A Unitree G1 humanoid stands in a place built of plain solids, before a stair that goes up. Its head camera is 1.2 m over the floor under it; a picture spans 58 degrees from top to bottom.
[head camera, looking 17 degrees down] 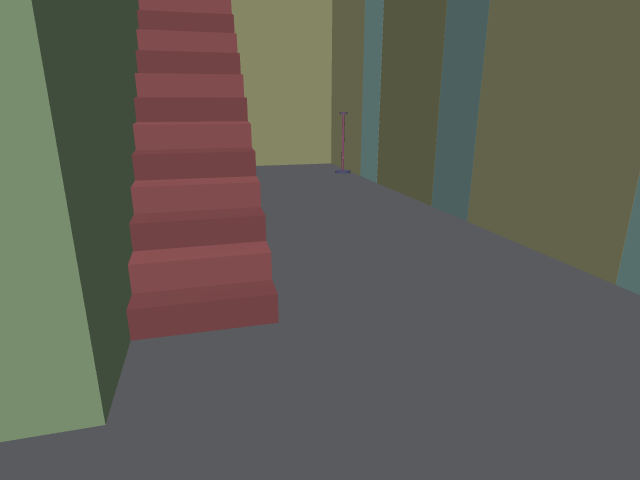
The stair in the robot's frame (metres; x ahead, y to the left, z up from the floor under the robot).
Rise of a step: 0.18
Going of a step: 0.21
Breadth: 0.90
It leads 15 degrees to the left of straight ahead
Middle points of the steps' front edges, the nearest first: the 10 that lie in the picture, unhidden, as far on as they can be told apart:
2.16 0.68 0.18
2.36 0.73 0.36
2.56 0.78 0.55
2.76 0.84 0.73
2.95 0.89 0.91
3.15 0.94 1.09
3.35 0.99 1.27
3.55 1.05 1.45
3.75 1.10 1.63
3.95 1.15 1.81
